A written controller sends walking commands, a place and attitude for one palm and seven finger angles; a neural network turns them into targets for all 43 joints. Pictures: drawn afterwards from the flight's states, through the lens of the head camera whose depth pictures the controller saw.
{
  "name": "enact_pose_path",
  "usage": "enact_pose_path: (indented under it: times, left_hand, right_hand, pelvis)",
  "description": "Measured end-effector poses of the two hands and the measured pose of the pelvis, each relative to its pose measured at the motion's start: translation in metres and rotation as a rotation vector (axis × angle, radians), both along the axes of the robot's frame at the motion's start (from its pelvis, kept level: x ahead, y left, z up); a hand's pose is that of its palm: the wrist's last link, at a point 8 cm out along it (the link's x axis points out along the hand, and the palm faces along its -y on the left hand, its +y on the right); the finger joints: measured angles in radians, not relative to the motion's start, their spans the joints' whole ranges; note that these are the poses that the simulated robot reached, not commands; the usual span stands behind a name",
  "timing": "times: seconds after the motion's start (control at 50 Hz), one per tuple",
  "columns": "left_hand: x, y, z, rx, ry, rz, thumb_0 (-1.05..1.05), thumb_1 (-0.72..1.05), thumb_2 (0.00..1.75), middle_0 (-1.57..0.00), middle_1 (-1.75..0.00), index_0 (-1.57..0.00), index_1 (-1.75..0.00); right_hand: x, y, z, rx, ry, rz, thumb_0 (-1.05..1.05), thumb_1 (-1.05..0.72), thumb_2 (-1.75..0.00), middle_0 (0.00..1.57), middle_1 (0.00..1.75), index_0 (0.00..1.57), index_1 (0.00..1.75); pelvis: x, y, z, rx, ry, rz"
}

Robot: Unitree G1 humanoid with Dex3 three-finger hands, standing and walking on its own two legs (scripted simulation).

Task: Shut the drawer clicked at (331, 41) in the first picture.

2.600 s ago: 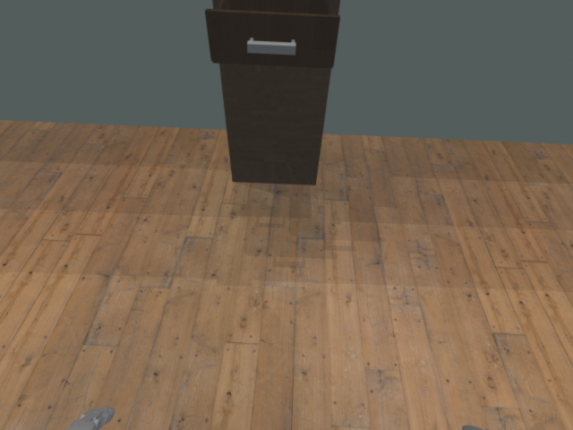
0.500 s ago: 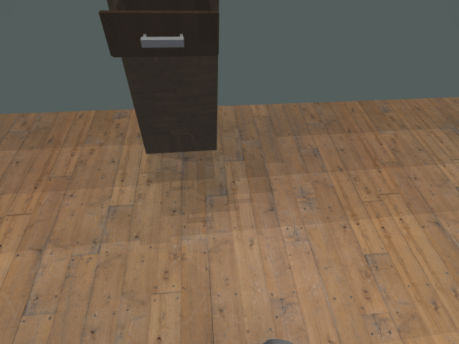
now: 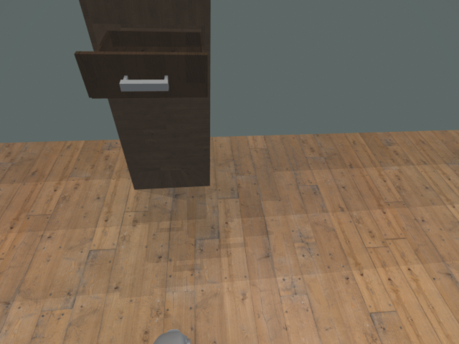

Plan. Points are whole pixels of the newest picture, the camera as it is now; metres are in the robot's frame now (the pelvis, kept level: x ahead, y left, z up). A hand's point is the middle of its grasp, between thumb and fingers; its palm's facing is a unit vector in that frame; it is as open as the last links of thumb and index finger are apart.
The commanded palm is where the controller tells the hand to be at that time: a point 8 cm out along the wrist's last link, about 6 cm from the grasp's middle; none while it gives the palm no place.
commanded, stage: walk to a spot facing it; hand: left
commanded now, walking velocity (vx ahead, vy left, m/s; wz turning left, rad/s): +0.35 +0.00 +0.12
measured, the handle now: (145, 81) +0.82 +0.31 +0.05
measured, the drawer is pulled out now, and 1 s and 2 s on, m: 0.25 0.25 0.25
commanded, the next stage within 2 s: turn to face it in 0.22 s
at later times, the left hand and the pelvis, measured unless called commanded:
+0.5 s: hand (125, 312) +0.23 +0.23 -0.17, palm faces +0.02 -0.98 -0.17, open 7.4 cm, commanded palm none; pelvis +0.18 +0.05 +0.01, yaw -1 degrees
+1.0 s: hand (127, 298) +0.26 +0.24 -0.19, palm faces +0.14 -0.98 -0.16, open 7.3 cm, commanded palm none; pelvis +0.24 +0.06 -0.01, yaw +5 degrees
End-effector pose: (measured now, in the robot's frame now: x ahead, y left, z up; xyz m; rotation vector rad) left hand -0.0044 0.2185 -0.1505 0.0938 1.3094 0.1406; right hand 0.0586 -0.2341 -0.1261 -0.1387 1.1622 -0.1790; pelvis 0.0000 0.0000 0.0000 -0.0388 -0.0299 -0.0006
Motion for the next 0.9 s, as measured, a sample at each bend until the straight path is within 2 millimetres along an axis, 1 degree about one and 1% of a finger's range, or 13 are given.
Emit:
enact_pose_path:
  times: [0.08, 0.14, 0.2, 0.24, 0.3, 0.4, 0.52, 0.58, 0.62, 0.68, 0.76, 0.84, 0.9]
  left_hand:
    - [0.000, 0.008, -0.009, -0.030, 0.060, 0.063, 0.00, 0.92, 0.90, -0.20, -0.30, -0.20, -0.30]
    - [0.002, 0.020, -0.019, -0.049, 0.124, 0.105, 0.00, 0.91, 0.90, -0.20, -0.30, -0.20, -0.30]
    - [0.013, 0.034, -0.021, -0.054, 0.192, 0.098, 0.01, 0.91, 0.90, -0.20, -0.30, -0.20, -0.30]
    - [0.032, 0.046, -0.015, -0.044, 0.203, 0.077, 0.01, 0.91, 0.90, -0.20, -0.30, -0.20, -0.30]
    - [0.074, 0.062, -0.007, -0.022, 0.171, 0.041, 0.01, 0.91, 0.90, -0.20, -0.30, -0.20, -0.30]
    - [0.152, 0.074, 0.002, 0.011, 0.070, 0.005, 0.01, 0.92, 0.90, -0.19, -0.30, -0.19, -0.30]
    - [0.237, 0.060, 0.008, 0.032, -0.034, -0.044, 0.00, 0.92, 0.90, -0.19, -0.30, -0.19, -0.30]
    - [0.272, 0.046, 0.008, 0.050, -0.078, -0.068, 0.00, 0.92, 0.90, -0.19, -0.30, -0.19, -0.30]
    - [0.290, 0.037, 0.005, 0.062, -0.109, -0.073, 0.00, 0.92, 0.90, -0.19, -0.30, -0.19, -0.30]
    - [0.303, 0.027, 0.009, 0.062, -0.142, -0.058, 0.00, 0.92, 0.90, -0.19, -0.30, -0.20, -0.30]
    - [0.307, 0.029, 0.014, 0.071, -0.170, -0.003, -0.01, 0.94, 0.90, -0.20, -0.30, -0.20, -0.30]
    - [0.297, 0.041, 0.011, 0.067, -0.158, 0.037, -0.01, 0.94, 0.90, -0.20, -0.30, -0.20, -0.30]
    - [0.281, 0.054, 0.001, 0.047, -0.128, 0.067, -0.01, 0.94, 0.90, -0.20, -0.30, -0.20, -0.30]
  right_hand:
    - [0.062, 0.017, 0.006, -0.017, -0.028, 0.077, 0.00, -0.93, -0.89, 0.20, 0.30, 0.19, 0.30]
    - [0.103, 0.036, 0.002, -0.033, -0.041, 0.123, 0.00, -0.92, -0.90, 0.20, 0.30, 0.20, 0.30]
    - [0.124, 0.055, -0.001, -0.034, -0.056, 0.120, 0.00, -0.92, -0.89, 0.20, 0.30, 0.20, 0.30]
    - [0.124, 0.063, 0.000, -0.029, -0.045, 0.078, 0.00, -0.92, -0.89, 0.20, 0.30, 0.20, 0.30]
    - [0.120, 0.058, 0.007, -0.058, -0.017, 0.011, -0.02, -0.96, -0.89, 0.20, 0.30, 0.20, 0.30]
    - [0.096, 0.061, 0.005, -0.045, 0.124, -0.038, -0.02, -0.95, -0.89, 0.20, 0.30, 0.20, 0.30]
    - [0.070, 0.076, -0.008, 0.042, 0.300, -0.078, -0.01, -0.93, -0.89, 0.20, 0.30, 0.20, 0.30]
    - [0.066, 0.080, -0.020, 0.092, 0.365, -0.099, 0.00, -0.92, -0.89, 0.20, 0.30, 0.20, 0.30]
    - [0.068, 0.079, -0.031, 0.122, 0.396, -0.107, 0.00, -0.91, -0.89, 0.20, 0.30, 0.20, 0.30]
    - [0.083, 0.074, -0.038, 0.133, 0.409, -0.094, 0.00, -0.91, -0.89, 0.20, 0.30, 0.20, 0.30]
    - [0.121, 0.066, -0.035, 0.111, 0.355, -0.043, 0.00, -0.91, -0.89, 0.20, 0.30, 0.20, 0.30]
    - [0.165, 0.060, -0.028, 0.065, 0.255, 0.011, 0.00, -0.91, -0.89, 0.20, 0.30, 0.20, 0.30]
    - [0.187, 0.056, -0.023, 0.007, 0.199, 0.051, 0.01, -0.93, -0.89, 0.20, 0.30, 0.20, 0.30]
  pelvis:
    - [0.035, 0.015, -0.003, -0.014, 0.008, 0.023]
    - [0.065, 0.032, -0.011, -0.020, 0.011, 0.034]
    - [0.087, 0.046, -0.014, -0.001, 0.002, 0.020]
    - [0.100, 0.052, -0.009, 0.000, -0.002, 0.008]
    - [0.120, 0.058, 0.000, 0.009, -0.004, -0.012]
    - [0.151, 0.060, 0.006, 0.023, 0.001, -0.035]
    - [0.185, 0.050, 0.004, 0.038, 0.002, -0.017]
    - [0.202, 0.039, -0.003, 0.053, -0.001, -0.006]
    - [0.214, 0.031, -0.011, 0.058, 0.001, -0.002]
    - [0.221, 0.028, -0.012, 0.035, -0.002, 0.031]
    - [0.224, 0.027, -0.007, 0.031, -0.005, 0.063]
    - [0.224, 0.033, -0.006, 0.024, -0.001, 0.080]
    - [0.226, 0.043, -0.009, 0.010, -0.001, 0.089]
